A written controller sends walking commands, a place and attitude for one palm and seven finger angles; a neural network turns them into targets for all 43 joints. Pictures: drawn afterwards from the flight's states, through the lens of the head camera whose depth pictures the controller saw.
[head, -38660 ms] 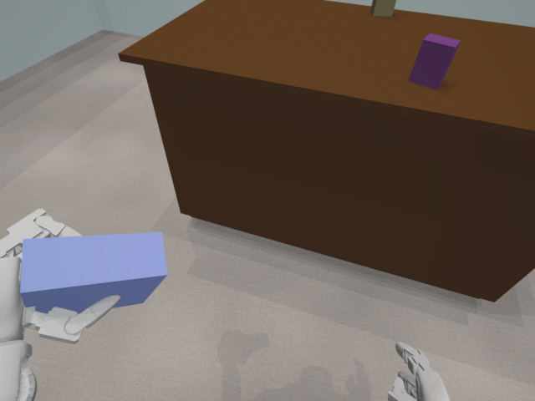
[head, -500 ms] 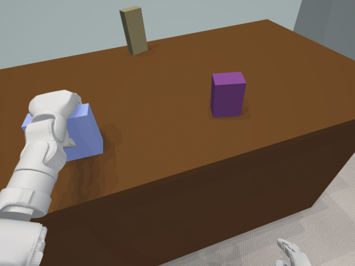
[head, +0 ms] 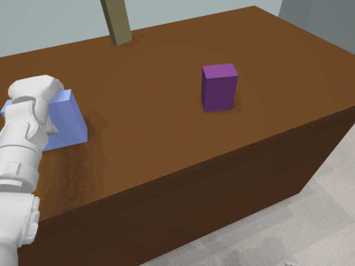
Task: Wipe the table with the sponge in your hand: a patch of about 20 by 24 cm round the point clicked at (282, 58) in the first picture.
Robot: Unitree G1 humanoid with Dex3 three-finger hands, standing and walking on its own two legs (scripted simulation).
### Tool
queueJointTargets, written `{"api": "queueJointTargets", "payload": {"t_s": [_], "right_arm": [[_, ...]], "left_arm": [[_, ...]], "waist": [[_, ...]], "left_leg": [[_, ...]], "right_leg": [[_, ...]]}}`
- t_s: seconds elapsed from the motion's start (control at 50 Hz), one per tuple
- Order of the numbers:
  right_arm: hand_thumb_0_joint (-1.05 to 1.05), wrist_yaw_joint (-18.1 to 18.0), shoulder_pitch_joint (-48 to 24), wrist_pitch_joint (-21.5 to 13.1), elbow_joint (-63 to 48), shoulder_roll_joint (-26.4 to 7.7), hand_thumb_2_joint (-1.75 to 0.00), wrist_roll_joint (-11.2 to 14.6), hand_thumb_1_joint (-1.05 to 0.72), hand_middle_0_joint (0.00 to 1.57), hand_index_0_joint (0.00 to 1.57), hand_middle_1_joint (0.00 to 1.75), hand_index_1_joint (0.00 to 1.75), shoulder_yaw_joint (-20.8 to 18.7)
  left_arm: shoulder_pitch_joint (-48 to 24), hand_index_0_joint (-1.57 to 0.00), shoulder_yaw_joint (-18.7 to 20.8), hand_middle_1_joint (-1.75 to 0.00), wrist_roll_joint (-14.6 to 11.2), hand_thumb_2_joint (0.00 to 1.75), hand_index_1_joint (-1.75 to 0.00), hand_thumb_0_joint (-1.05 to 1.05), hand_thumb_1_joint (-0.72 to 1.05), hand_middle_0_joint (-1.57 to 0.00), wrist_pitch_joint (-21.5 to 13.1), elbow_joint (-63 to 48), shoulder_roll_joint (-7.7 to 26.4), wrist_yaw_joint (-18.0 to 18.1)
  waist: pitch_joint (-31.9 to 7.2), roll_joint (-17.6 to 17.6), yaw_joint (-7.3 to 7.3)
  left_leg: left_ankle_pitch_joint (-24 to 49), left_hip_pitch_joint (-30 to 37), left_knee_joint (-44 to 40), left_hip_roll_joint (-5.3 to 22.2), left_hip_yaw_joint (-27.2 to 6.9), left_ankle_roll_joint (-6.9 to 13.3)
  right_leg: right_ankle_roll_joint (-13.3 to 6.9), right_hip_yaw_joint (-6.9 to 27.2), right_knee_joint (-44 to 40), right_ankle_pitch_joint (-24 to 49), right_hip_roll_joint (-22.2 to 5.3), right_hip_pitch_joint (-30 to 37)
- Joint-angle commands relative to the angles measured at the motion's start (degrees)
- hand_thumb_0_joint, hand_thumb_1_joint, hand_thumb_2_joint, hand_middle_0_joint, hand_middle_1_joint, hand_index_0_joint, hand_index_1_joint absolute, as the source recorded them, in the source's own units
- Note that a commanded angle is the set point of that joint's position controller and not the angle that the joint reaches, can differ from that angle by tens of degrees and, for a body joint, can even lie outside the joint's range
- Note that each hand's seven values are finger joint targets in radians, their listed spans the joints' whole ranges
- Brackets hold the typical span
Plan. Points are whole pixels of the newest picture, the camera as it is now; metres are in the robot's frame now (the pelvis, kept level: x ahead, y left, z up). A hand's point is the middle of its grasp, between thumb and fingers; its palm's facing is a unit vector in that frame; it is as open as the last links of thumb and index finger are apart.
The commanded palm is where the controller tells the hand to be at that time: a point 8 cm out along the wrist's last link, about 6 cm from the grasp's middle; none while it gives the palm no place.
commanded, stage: slide back across to the first lane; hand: left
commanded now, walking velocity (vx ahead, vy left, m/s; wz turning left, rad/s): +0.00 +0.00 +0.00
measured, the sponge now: (53, 129) +0.40 +0.32 +0.11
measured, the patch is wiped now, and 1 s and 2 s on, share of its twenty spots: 0.95 0.95 0.95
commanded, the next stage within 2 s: wipe back along the first lane in 0.66 s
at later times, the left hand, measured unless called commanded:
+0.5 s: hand (23, 111) +0.40 +0.37 +0.17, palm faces -0.07 +0.00 -1.00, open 9.2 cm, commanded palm +0.38 +0.37 +0.22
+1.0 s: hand (6, 123) +0.36 +0.39 +0.16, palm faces -0.04 +0.00 -1.00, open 9.2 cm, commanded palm +0.34 +0.38 +0.21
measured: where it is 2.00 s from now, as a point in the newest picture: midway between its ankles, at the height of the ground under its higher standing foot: outside the picture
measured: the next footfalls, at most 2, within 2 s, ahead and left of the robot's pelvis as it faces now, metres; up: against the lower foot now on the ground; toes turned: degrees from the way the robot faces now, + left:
none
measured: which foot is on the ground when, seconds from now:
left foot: down 0.00-1.00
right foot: down 0.00-1.00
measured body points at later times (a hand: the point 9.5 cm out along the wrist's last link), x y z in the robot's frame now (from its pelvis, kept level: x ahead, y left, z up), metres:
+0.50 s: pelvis +0.02 +0.02 +0.00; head +0.03 +0.00 +0.45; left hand +0.40 +0.37 +0.22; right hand +0.16 -0.24 -0.11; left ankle +0.03 +0.14 -0.73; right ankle -0.02 -0.12 -0.73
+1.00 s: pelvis +0.02 +0.03 +0.00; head +0.04 +0.01 +0.45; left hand +0.36 +0.39 +0.22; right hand +0.19 -0.22 -0.11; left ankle +0.03 +0.14 -0.73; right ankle -0.02 -0.12 -0.73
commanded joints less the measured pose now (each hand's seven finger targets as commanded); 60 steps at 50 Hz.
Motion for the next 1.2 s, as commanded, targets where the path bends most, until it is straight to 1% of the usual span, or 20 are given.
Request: {"api": "queueJointTargets", "payload": {"t_s": [0.0,0.04,0.12,0.16,0.2,0.22,0.28,0.32,0.38,0.44,0.5,0.58,0.64,0.66,0.72,0.78,0.9,1.02,1.1,1.18], "right_arm": [[0.00,-0.7,-2.6,-1.9,-6.9,-7.9,-0.90,-0.4,-0.90,0.20,0.20,0.30,0.30,-2.5],[0.00,-0.5,-2.3,-1.7,-7.5,-8.1,-0.90,-0.7,-0.90,0.20,0.20,0.30,0.30,-2.9],[0.00,-0.2,-3.7,-1.3,-8.8,-7.9,-0.90,-0.5,-0.90,0.20,0.20,0.30,0.30,-2.8],[0.00,0.0,-3.9,-1.1,-8.9,-7.8,-0.90,-0.3,-0.90,0.20,0.20,0.30,0.30,-2.9],[0.00,0.0,-4.4,-1.2,-8.9,-8.1,-0.90,-0.3,-0.90,0.20,0.20,0.30,0.30,-2.9],[0.00,0.0,-5.1,-1.4,-9.2,-8.1,-0.90,-0.3,-0.90,0.20,0.20,0.30,0.30,-2.7],[0.00,0.1,-4.9,-1.6,-9.1,-7.9,-0.90,-0.1,-0.90,0.20,0.20,0.30,0.30,-2.7],[0.00,0.0,-6.0,-2.0,-9.7,-7.8,-0.90,-0.3,-0.90,0.20,0.20,0.30,0.30,-2.6],[0.00,0.0,-5.6,-2.1,-9.9,-7.7,-0.90,-0.1,-0.90,0.20,0.20,0.30,0.30,-2.6],[0.00,-0.1,-5.7,-2.3,-10.6,-7.7,-0.90,-0.3,-0.90,0.20,0.20,0.30,0.30,-2.6],[0.00,-0.3,-5.8,-2.5,-10.7,-7.4,-0.90,-0.2,-0.90,0.20,0.20,0.30,0.30,-2.4],[0.00,-0.5,-5.3,-2.3,-10.7,-7.6,-0.90,-0.4,-0.90,0.20,0.20,0.30,0.30,-2.4],[0.00,-0.5,-5.3,-2.2,-10.9,-7.6,-0.90,-0.6,-0.90,0.20,0.20,0.30,0.30,-2.3],[0.00,-0.4,-5.3,-2.2,-11.1,-7.4,-0.90,-0.5,-0.90,0.20,0.20,0.30,0.30,-2.3],[0.00,-0.6,-5.9,-2.4,-11.3,-7.6,-0.90,-0.5,-0.90,0.20,0.20,0.30,0.30,-2.3],[0.00,-0.3,-5.6,-2.1,-11.6,-7.2,-0.90,-0.5,-0.90,0.20,0.20,0.30,0.30,-2.4],[0.00,0.6,-8.0,-1.9,-13.0,-7.1,-0.90,-0.5,-0.90,0.20,0.20,0.30,0.30,-2.3],[0.00,0.5,-10.9,-2.2,-12.8,-7.5,-0.90,-0.4,-0.90,0.20,0.20,0.30,0.30,-1.6],[0.00,0.7,-11.0,-2.5,-13.3,-6.8,-0.90,-0.4,-0.90,0.20,0.20,0.30,0.30,-1.7],[0.00,0.3,-11.2,-2.5,-12.9,-7.2,-0.90,-0.4,-0.90,0.20,0.20,0.30,0.30,-1.3]], "left_arm": [[-16.0,-1.20,1.5,-1.60,3.1,1.30,-1.60,0.00,0.10,-1.20,-0.2,-1.0,15.2,1.2],[-14.6,-1.20,4.6,-1.60,3.5,1.30,-1.60,0.00,0.10,-1.20,-1.2,-2.8,18.3,1.5],[-13.7,-1.20,7.2,-1.60,2.4,1.30,-1.60,0.00,0.10,-1.20,-1.7,-7.6,20.4,2.2],[-12.4,-1.20,5.7,-1.60,2.2,1.30,-1.60,0.00,0.10,-1.20,-0.6,-7.6,18.4,2.6],[-13.2,-1.20,7.9,-1.60,2.0,1.30,-1.60,0.00,0.10,-1.20,0.0,-9.2,21.4,2.9],[-14.1,-1.20,9.1,-1.60,1.8,1.30,-1.60,0.00,0.10,-1.20,-0.1,-11.0,23.1,2.9],[-14.3,-1.20,7.8,-1.60,2.0,1.30,-1.60,0.00,0.10,-1.20,1.0,-10.6,21.8,2.7],[-15.0,-1.20,9.2,-1.60,1.6,1.30,-1.60,0.00,0.10,-1.20,0.9,-14.1,23.7,2.0],[-14.8,-1.20,8.6,-1.60,1.6,1.30,-1.60,0.00,0.10,-1.20,1.1,-15.1,23.1,1.1],[-14.2,-1.20,11.0,-1.60,0.7,1.30,-1.60,0.00,0.10,-1.20,0.3,-18.4,25.6,-0.1],[-15.8,-1.20,10.0,-1.60,0.2,1.30,-1.60,0.00,0.10,-1.20,-0.3,-19.4,24.7,-1.2],[-13.5,-1.20,11.9,-1.60,0.1,1.30,-1.60,0.00,0.10,-1.20,-1.6,-20.0,26.5,-2.3],[-13.7,-1.20,12.3,-1.60,0.0,1.30,-1.60,0.00,0.10,-1.20,-2.6,-22.0,27.0,-3.0],[-13.5,-1.20,11.1,-1.60,0.0,1.30,-1.60,0.00,0.10,-1.20,-2.7,-22.0,25.6,-3.2],[-13.5,-1.20,13.0,-1.60,-0.7,1.30,-1.60,0.00,0.10,-1.20,-3.6,-22.7,27.6,-3.6],[-10.1,-1.20,10.2,-1.60,-1.1,1.30,-1.60,0.00,0.10,-1.20,-4.0,-24.7,23.2,-3.7],[-0.4,-1.20,12.2,-1.60,-3.6,1.30,-1.60,0.00,0.10,-1.20,-2.5,-31.0,22.0,-2.5],[0.0,-1.20,13.3,-1.60,-3.6,1.30,-1.60,0.00,0.10,-1.20,0.6,-30.7,23.2,-0.8],[4.3,-1.20,9.7,-1.60,-2.9,1.30,-1.60,0.00,0.10,-1.20,2.2,-32.1,18.8,-1.0],[5.3,-1.20,9.4,-1.60,-3.0,1.30,-1.60,0.00,0.10,-1.20,3.3,-28.4,18.8,-2.0]], "waist": [[-9.5,-5.8,-0.73],[-12.9,-5.3,0.50],[-13.2,-2.8,1.26],[-12.1,-4.1,0.90],[-12.7,-4.5,1.29],[-13.1,-1.5,1.67],[-12.8,-3.1,1.13],[-14.6,-0.5,1.63],[-15.0,-1.2,1.03],[-16.2,-0.7,1.32],[-14.4,-0.3,0.46],[-15.5,-0.3,0.79],[-16.6,2.5,0.73],[-16.1,1.4,0.52],[-16.3,1.6,0.87],[-16.9,2.2,0.79],[-16.0,1.2,2.59],[-12.1,-0.3,2.91],[-12.7,1.1,3.23],[-8.9,-2.3,2.83]], "left_leg": [[5.8,6.6,-2.2,-5.1,3.4,4.0],[8.5,7.7,-2.0,-5.1,3.0,4.2],[10.6,8.0,-2.3,-5.1,2.8,4.2],[9.6,8.6,-2.5,-5.0,3.0,4.4],[9.6,8.8,-2.7,-5.1,2.9,4.5],[10.9,9.2,-3.1,-5.1,2.4,4.4],[10.8,9.8,-3.1,-5.0,2.3,4.5],[12.8,11.1,-3.0,-5.2,2.1,4.6],[14.6,12.1,-2.2,-5.3,2.1,4.7],[16.8,13.5,-1.9,-5.4,1.7,4.9],[16.8,14.1,-1.7,-5.3,1.5,4.9],[19.8,15.0,-1.1,-5.5,1.5,5.0],[22.7,16.3,-0.7,-5.5,1.0,4.9],[22.6,16.3,-0.7,-5.4,0.9,4.9],[22.2,16.5,-0.7,-5.4,0.4,4.9],[24.8,17.7,-0.5,-5.2,0.2,4.9],[24.1,16.7,-1.3,-4.9,-0.3,4.6],[14.4,13.3,-3.1,-5.3,0.2,4.1],[13.8,13.8,-3.0,-5.5,-0.1,4.1],[9.6,12.0,-3.7,-5.5,0.1,4.1]], "right_leg": [[-2.4,0.2,-6.2,9.5,2.5,0.0],[-2.9,0.1,-5.3,11.7,2.7,2.3],[-3.2,-0.2,-5.1,13.6,2.6,3.6],[-2.9,-0.5,-5.7,11.7,2.9,2.6],[-2.9,-0.4,-5.8,11.5,2.8,3.5],[-3.4,-0.6,-5.6,12.0,2.7,3.9],[-3.2,-1.0,-5.9,11.3,3.0,3.4],[-3.5,-0.7,-5.8,13.4,2.8,4.8],[-3.5,-1.0,-5.5,15.2,3.0,4.8],[-3.7,-1.1,-5.4,17.3,3.0,5.9],[-3.6,-1.4,-5.9,16.6,3.1,4.1],[-3.8,-1.4,-5.8,19.5,3.0,5.2],[-4.1,-1.5,-5.6,20.5,3.1,5.1],[-3.9,-1.7,-5.6,20.0,3.1,4.5],[-4.2,-1.6,-6.1,19.5,3.2,4.8],[-4.0,-1.9,-5.8,19.8,3.2,4.2],[-3.9,-2.2,-5.6,18.1,3.3,5.3],[-3.9,-2.0,-6.3,12.5,3.3,5.2],[-3.9,-2.1,-6.0,11.3,3.3,5.2],[-3.6,-2.3,-6.8,8.8,3.2,4.3]]}}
